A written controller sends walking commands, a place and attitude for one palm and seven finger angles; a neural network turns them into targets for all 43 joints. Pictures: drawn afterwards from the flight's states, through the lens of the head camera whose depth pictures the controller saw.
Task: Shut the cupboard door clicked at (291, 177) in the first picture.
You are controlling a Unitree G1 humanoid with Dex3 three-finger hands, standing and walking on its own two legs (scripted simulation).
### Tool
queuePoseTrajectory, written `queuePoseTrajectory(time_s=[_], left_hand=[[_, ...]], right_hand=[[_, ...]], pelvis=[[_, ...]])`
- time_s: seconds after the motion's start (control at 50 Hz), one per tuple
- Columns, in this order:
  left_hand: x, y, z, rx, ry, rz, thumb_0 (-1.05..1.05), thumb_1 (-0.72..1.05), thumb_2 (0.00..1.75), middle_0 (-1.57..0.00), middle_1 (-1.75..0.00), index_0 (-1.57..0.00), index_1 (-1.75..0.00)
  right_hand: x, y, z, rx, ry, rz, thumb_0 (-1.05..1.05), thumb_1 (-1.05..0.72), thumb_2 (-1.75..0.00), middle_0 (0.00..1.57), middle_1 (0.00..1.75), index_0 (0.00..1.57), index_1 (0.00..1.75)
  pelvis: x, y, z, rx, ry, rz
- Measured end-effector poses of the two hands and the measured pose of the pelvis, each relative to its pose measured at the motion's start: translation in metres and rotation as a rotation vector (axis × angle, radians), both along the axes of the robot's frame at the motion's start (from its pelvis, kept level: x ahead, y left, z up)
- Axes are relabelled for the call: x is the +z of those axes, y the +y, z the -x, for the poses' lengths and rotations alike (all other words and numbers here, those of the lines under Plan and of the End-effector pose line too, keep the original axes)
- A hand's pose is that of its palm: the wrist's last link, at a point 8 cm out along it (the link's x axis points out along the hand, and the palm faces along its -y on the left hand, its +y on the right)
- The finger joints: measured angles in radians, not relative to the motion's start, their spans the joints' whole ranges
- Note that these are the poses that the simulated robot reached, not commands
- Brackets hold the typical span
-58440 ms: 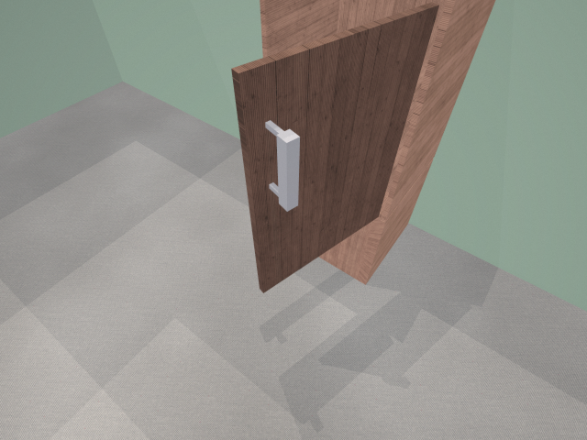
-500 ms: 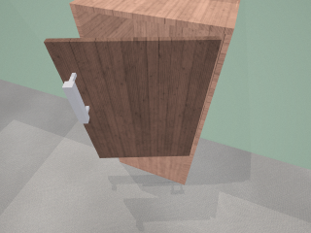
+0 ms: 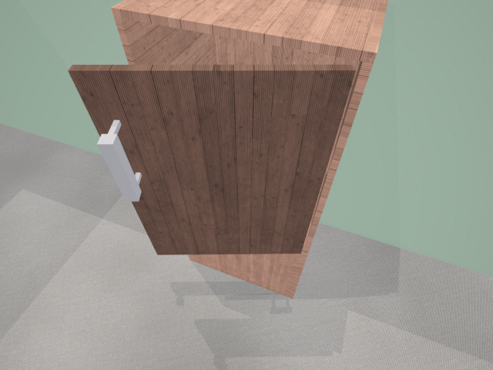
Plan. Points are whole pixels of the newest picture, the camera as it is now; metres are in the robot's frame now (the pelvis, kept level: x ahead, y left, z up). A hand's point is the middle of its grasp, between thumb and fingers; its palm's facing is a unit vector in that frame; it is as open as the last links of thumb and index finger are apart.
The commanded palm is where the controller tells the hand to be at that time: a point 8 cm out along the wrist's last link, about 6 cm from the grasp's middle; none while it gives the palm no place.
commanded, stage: look again from close up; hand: left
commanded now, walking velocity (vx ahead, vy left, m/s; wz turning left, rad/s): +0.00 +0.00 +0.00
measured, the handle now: (125, 162) +0.44 +0.26 +0.08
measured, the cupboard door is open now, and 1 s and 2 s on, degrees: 22 22 22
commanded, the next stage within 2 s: raise the hand and make a fist in 0.30 s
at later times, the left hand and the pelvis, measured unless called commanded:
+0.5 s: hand out of the picture +0.10 +0.20 -0.11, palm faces +0.23 -0.95 -0.19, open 7.4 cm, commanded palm +0.09 +0.24 -0.06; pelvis -0.01 +0.00 -0.01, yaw +1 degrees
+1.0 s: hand out of the picture +0.12 +0.20 -0.01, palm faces +0.08 -1.00 -0.04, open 5.3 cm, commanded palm +0.10 +0.25 -0.01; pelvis -0.08 +0.01 -0.09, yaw +5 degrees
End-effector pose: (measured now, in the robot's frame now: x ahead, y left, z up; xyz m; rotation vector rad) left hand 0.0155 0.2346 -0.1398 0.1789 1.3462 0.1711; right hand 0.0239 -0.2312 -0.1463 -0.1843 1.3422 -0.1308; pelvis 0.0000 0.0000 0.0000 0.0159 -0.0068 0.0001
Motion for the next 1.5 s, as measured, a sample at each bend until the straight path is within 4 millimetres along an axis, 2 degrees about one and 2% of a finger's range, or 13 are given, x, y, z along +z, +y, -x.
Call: queuePoseTrajectory(time_s=[0.42, 0.46, 0.54, 0.58, 0.64, 0.68, 0.8, 0.88, 0.96, 1.04, 1.2, 1.36, 1.5], left_hand=[[-0.003, -0.005, 0.004, 0.01, -0.008, 0.009, 0.0, 0.9, 0.9, -0.2, -0.3, -0.2, -0.3], [0.014, 0.005, -0.021, 0.104, -0.192, 0.003, 0.01, 0.9, 0.9, -0.2, -0.3, -0.2, -0.3], [0.092, 0.013, -0.094, 0.1, -0.771, -0.045, 0.01, 0.91, 0.9, -0.22, -0.32, -0.21, -0.32], [0.122, 0.013, -0.121, 0.075, -1.023, -0.031, 0.01, 0.91, 0.9, -0.23, -0.34, -0.23, -0.34], [0.143, 0.007, -0.133, -0.012, -1.326, 0.045, 0.01, 0.91, 0.9, -0.26, -0.37, -0.26, -0.38], [0.138, -0.001, -0.126, -0.098, -1.437, 0.102, 0.0, 0.91, 0.9, -0.29, -0.4, -0.29, -0.41], [0.087, 0.002, -0.078, -0.09, -1.292, 0.168, 0.0, 0.9, 0.9, -0.39, -0.51, -0.39, -0.52], [0.095, 0.015, -0.058, -0.046, -1.304, 0.074, 0.01, 0.9, 0.9, -0.47, -0.59, -0.47, -0.59], [0.123, 0.017, -0.068, -0.102, -1.421, 0.057, 0.02, 0.9, 0.9, -0.54, -0.67, -0.53, -0.67], [0.132, 0.012, -0.089, -0.161, -1.388, 0.121, 0.01, 0.9, 0.9, -0.61, -0.75, -0.61, -0.75], [0.146, 0.027, -0.1, -0.113, -1.29, 0.086, 0.01, 0.9, 0.9, -0.76, -0.91, -0.75, -0.91], [0.162, 0.034, -0.105, -0.121, -1.351, 0.08, 0.01, 0.9, 0.9, -0.9, -1.07, -0.9, -1.07], [0.174, 0.038, -0.111, -0.118, -1.355, 0.078, 0.01, 0.9, 0.9, -1.03, -1.21, -1.03, -1.21]], right_hand=[[0.001, 0.003, 0.004, -0.007, 0.009, -0.004, 0.01, -0.91, -0.9, 0.2, 0.3, 0.2, 0.3], [0.005, 0.0, -0.004, -0.004, -0.101, 0.04, 0.01, -0.91, -0.9, 0.2, 0.3, 0.2, 0.3], [0.016, -0.005, -0.039, 0.009, -0.412, 0.056, 0.01, -0.91, -0.9, 0.2, 0.3, 0.2, 0.3], [0.021, -0.007, -0.059, 0.04, -0.533, 0.054, 0.01, -0.91, -0.9, 0.2, 0.3, 0.2, 0.3], [0.027, -0.009, -0.088, 0.099, -0.687, 0.053, 0.01, -0.91, -0.9, 0.2, 0.3, 0.2, 0.3], [0.029, -0.009, -0.105, 0.142, -0.767, 0.057, 0.01, -0.91, -0.9, 0.2, 0.3, 0.2, 0.3], [0.029, 0.005, -0.135, 0.219, -0.899, 0.058, 0.01, -0.91, -0.9, 0.2, 0.3, 0.2, 0.3], [0.023, 0.026, -0.135, 0.258, -0.911, 0.033, 0.01, -0.91, -0.9, 0.2, 0.3, 0.2, 0.3], [0.01, 0.047, -0.12, 0.282, -0.86, -0.009, 0.01, -0.91, -0.9, 0.2, 0.3, 0.2, 0.3], [0.0, 0.058, -0.097, 0.242, -0.779, -0.044, 0.02, -0.9, -0.9, 0.21, 0.3, 0.2, 0.3], [0.006, 0.048, -0.064, 0.159, -0.682, -0.008, 0.02, -0.9, -0.9, 0.21, 0.3, 0.2, 0.3], [0.018, 0.029, -0.08, 0.18, -0.686, 0.056, 0.02, -0.9, -0.9, 0.21, 0.3, 0.2, 0.3], [0.037, 0.034, -0.113, 0.195, -0.764, 0.049, 0.02, -0.9, -0.9, 0.2, 0.3, 0.2, 0.3]], pelvis=[[0.0, 0.0, 0.001, 0.005, -0.002, 0.009], [-0.004, 0.001, 0.006, -0.002, -0.009, 0.012], [-0.014, 0.006, 0.013, 0.045, 0.02, 0.003], [-0.021, 0.007, 0.023, 0.055, 0.058, 0.002], [-0.04, 0.006, 0.038, 0.046, 0.126, -0.005], [-0.056, 0.005, 0.049, 0.041, 0.159, -0.008], [-0.09, 0.007, 0.07, 0.052, 0.186, 0.008], [-0.096, 0.009, 0.076, 0.068, 0.183, 0.036], [-0.096, 0.012, 0.08, 0.082, 0.179, 0.06], [-0.089, 0.016, 0.08, 0.08, 0.174, 0.066], [-0.069, 0.025, 0.066, 0.06, 0.161, 0.053], [-0.064, 0.029, 0.054, 0.063, 0.154, 0.052], [-0.056, 0.028, 0.045, 0.066, 0.134, 0.051]])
